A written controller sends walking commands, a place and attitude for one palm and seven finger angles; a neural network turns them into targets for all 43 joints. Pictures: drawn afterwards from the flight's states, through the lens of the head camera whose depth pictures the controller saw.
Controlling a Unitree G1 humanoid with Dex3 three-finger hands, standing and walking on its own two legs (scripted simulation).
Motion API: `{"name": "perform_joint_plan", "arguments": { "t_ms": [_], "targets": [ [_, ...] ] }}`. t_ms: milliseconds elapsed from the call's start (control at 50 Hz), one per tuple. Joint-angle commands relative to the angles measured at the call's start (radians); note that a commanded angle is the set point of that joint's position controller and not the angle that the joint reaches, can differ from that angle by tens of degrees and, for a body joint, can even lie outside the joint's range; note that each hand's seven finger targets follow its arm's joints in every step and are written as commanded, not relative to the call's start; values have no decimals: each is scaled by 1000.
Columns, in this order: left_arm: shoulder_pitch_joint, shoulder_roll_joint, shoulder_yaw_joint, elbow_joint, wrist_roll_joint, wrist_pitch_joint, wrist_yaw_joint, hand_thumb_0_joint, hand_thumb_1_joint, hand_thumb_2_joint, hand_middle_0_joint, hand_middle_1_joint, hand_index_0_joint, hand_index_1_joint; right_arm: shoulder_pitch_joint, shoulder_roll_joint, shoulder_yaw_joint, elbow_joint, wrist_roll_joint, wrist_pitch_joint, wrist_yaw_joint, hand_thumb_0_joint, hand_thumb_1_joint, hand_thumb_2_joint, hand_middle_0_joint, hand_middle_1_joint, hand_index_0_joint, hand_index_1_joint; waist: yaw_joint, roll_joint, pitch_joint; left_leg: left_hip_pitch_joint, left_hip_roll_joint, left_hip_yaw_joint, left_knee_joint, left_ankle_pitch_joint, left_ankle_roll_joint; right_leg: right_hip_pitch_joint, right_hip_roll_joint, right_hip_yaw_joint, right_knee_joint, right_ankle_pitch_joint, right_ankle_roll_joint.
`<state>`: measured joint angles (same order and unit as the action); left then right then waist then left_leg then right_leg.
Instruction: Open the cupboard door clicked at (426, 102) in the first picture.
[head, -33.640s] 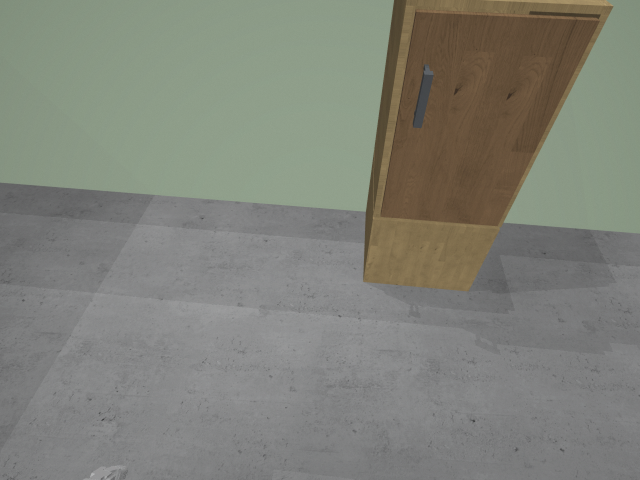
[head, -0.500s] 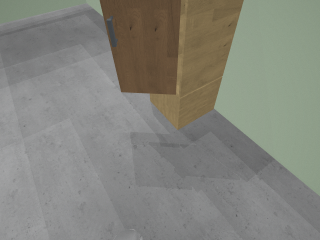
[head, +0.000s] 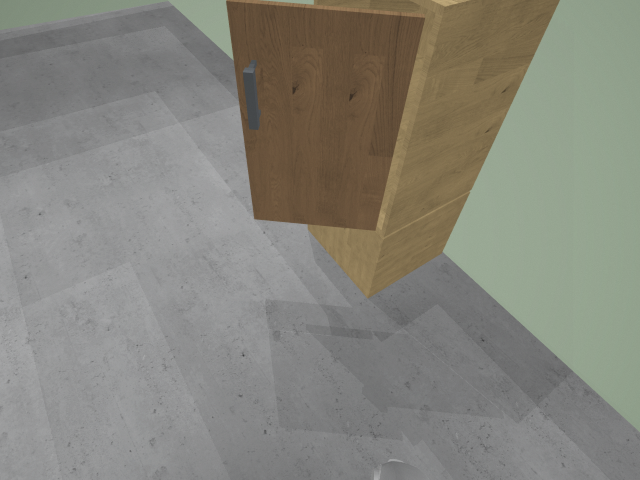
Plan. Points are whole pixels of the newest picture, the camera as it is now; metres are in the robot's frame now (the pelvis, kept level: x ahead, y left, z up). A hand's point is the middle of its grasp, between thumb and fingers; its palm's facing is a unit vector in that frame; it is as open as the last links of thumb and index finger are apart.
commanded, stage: take the last steps up to it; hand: left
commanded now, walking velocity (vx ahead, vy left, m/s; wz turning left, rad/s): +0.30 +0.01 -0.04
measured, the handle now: (253, 95) +0.82 +0.21 +0.03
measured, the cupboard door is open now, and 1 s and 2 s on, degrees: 50 50 50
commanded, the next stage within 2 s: come to a stop and stand still in 0.44 s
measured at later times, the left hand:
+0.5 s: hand (227, 420) +0.23 +0.16 -0.17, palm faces +0.06 -0.97 -0.22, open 7.0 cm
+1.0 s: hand (220, 392) +0.27 +0.18 -0.18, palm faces +0.02 -0.97 -0.24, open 7.4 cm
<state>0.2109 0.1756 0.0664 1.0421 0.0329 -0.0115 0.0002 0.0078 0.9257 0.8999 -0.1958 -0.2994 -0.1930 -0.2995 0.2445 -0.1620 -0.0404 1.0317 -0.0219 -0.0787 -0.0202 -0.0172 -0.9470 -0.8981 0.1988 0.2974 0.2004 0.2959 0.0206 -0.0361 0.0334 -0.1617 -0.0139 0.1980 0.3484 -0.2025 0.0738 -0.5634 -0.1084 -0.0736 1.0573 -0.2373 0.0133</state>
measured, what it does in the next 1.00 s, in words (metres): walks ahead: right foot, then left foot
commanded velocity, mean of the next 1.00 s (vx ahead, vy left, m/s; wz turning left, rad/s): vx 0.03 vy -0.03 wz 0.00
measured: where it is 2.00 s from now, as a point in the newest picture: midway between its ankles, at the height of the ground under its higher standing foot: outside the picture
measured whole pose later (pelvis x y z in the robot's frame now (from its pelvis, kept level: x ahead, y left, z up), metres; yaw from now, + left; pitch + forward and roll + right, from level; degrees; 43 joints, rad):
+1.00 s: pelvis +0.21 -0.02 -0.01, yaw -2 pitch +1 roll -1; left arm 0.20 0.20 0.06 0.99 0.02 0.06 0.02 0.00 0.91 0.90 -0.20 -0.30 -0.19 -0.30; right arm 0.12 -0.18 -0.05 1.02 -0.03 0.03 -0.04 0.00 -0.92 -0.90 0.20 0.30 0.20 0.30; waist 0.01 0.02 0.07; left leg -0.35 0.10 0.10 0.50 -0.16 0.00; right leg -0.36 -0.04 -0.04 0.81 -0.46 0.03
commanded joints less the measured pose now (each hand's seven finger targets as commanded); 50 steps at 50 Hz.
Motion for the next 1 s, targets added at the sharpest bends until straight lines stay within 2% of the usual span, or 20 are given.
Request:
{"name": "perform_joint_plan", "arguments": {
  "t_ms": [0, 140, 200, 220, 240, 260, 280, 320, 380, 500, 540, 560, 600, 620, 660, 700, 760, 820, 920, 980],
  "targets": [
    [-9, 11, -2, -62, -4, -1, -18, 0, 900, 900, -200, -300, -200, -300, 143, -95, -16, 13, -4, -3, -5, 0, -900, -900, 200, 300, 200, 300, -19, 106, 37, 65, 299, -185, -195, 190, 99, -38, -31, 34, -148, 55, 0],
    [-154, 28, -15, -125, -7, -14, -20, 0, 900, 900, -200, -300, -200, -300, 241, -107, -9, 71, -16, 10, -4, 0, -900, -900, 200, 300, 200, 300, -60, 99, 74, 110, 291, -177, -110, 307, 84, 70, 20, -25, -389, -8, -30],
    [-18, 56, -5, -85, -7, -25, -18, 0, 900, 900, -200, -300, -200, -300, 229, -105, -3, 86, -9, 15, -6, 0, -900, -900, 200, 300, 200, 300, 10, 78, 3, 57, 233, -126, 82, 377, 34, 347, 72, -64, -547, 54, -55],
    [121, 102, 10, -40, -7, -35, -11, 0, 900, 900, -200, -300, -200, -300, 204, -96, -3, 79, 3, 11, -2, 0, -900, -900, 200, 300, 200, 300, 71, 13, -67, -80, 182, -89, 252, 334, -1, 589, 14, 20, -561, 115, -91],
    [273, 194, 34, 5, -5, -46, 1, 0, 900, 900, -200, -300, -200, -300, 206, -68, -2, 55, 14, 7, 7, 0, -900, -900, 200, 300, 200, 300, 111, -187, -156, -324, 62, -7, 507, 27, -52, 833, -225, 320, -624, 248, -184],
    [313, 231, 38, 21, -25, -48, 7, 0, 900, 900, -200, -300, -200, -300, 179, -80, -5, 40, 16, 15, 6, 0, -900, -900, 200, 300, 200, 300, 113, -231, -159, -412, 15, -68, 779, -408, -71, 809, -368, 496, -728, 347, -287],
    [240, 201, 31, 5, -24, -48, 15, 0, 900, 900, -200, -300, -200, -300, 103, -73, -12, 31, 14, 23, 5, 0, -900, -900, 200, 300, 200, 300, 100, -169, -97, -465, 65, -171, 862, -363, -68, 698, -346, 466, -752, 329, -285],
    [123, 119, 8, -23, -26, -50, 20, 0, 900, 900, -200, -300, -200, -300, 68, -35, -9, 28, 8, 36, 8, 0, -900, -900, 200, 300, 200, 300, 34, -37, -10, -441, 120, -201, 819, -216, -82, 521, -267, 272, -791, 297, -220],
    [80, 47, -5, -25, -14, -63, 19, 0, 900, 900, -200, -300, -200, -300, 144, 18, -6, 61, 0, 59, 15, 0, -900, -900, 200, 300, 200, 300, -33, -94, 5, -307, 118, -150, 634, -136, -104, 370, -178, 83, -828, 333, -169],
    [98, 105, 4, 8, -12, -61, 10, 0, 900, 900, -200, -300, -200, -300, 58, 10, -4, 20, 1, 48, 29, 0, -900, -900, 200, 300, 200, 300, -13, -92, 0, -226, 69, -98, 325, -73, -105, 397, -164, 72, -803, 237, -171],
    [80, 97, -2, 25, -13, -50, 13, 0, 900, 900, -200, -300, -200, -300, 65, 0, 0, 29, 0, 41, 22, 0, -900, -900, 200, 300, 200, 300, -38, -116, 17, -94, 48, -92, 182, 15, -105, 330, -130, 51, -739, 205, -134],
    [77, 80, -11, 28, -18, -43, 17, 0, 900, 900, -200, -300, -200, -300, 94, -21, 4, 45, 0, 36, 18, 0, -900, -900, 200, 300, 200, 300, -53, -48, 11, 10, 50, -105, 100, 132, -103, 291, -96, 26, -672, 233, -103],
    [145, 20, -34, 35, -28, -26, 30, 0, 900, 900, -200, -300, -200, -300, 146, -136, -3, 54, -4, 30, -3, 0, -900, -900, 200, 300, 200, 300, -44, 179, -78, 117, 270, -300, 107, 652, -9, 271, 14, -29, -543, -34, -16],
    [169, 10, -42, 43, -24, -14, 39, 0, 900, 900, -200, -300, -200, -300, 129, -160, -5, 49, -3, 44, -12, 0, -900, -900, 200, 300, 200, 300, -43, 149, -62, 48, 323, -323, 83, 674, 31, 324, 40, -26, -511, -194, -7],
    [176, 43, -42, 61, -30, 21, 39, 0, 900, 900, -200, -300, -200, -300, 60, -159, 3, 41, 3, 53, -36, 0, -900, -900, 200, 300, 200, 300, -33, 311, -56, 33, 342, -361, 19, 805, 60, 300, 35, 3, -367, -307, 17],
    [164, 70, -30, 51, -25, 38, 36, 0, 900, 900, -200, -300, -200, -300, 56, -189, -11, 30, 4, 67, -52, 0, -900, -900, 200, 300, 200, 300, -42, 238, -89, 94, 379, -363, 49, 941, 102, 223, 35, 51, -211, -348, 14],
    [116, 77, -7, 1, -20, 57, 29, 0, 900, 900, -200, -300, -200, -300, 28, -220, -37, -4, 3, 84, -57, 0, -900, -900, 200, 300, 200, 300, -48, 118, -113, 85, 409, -348, 53, 835, 143, 141, 52, 83, -57, -321, 12],
    [112, 69, 11, -35, -15, 71, 25, 0, 900, 900, -200, -300, -200, -300, -24, -202, -43, -28, 2, 89, -55, 0, -900, -900, 200, 300, 200, 300, -29, 152, -127, 31, 389, -295, 25, 621, 127, 103, 61, 104, 51, -265, 24],
    [97, 39, 8, -73, -12, 66, 16, 0, 900, 900, -200, -300, -200, -300, -71, -196, -54, -50, -9, 94, -30, 0, -900, -900, 200, 300, 200, 300, -20, 229, -104, -84, 338, -279, -26, 204, 84, 221, 63, 37, -215, -240, 10],
    [158, 50, 5, -50, -11, 50, 16, 0, 900, 900, -200, -300, -200, -300, -77, -200, -59, -53, -3, 105, -17, 0, -900, -900, 200, 300, 200, 300, 7, 175, -94, -187, 275, -270, 20, -31, 27, 404, 90, -17, -514, -55, 1]
  ]
}}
